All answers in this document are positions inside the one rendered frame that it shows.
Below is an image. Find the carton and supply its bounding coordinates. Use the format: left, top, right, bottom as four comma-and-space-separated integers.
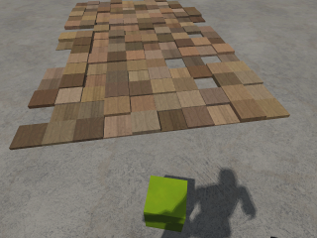
144, 176, 188, 232

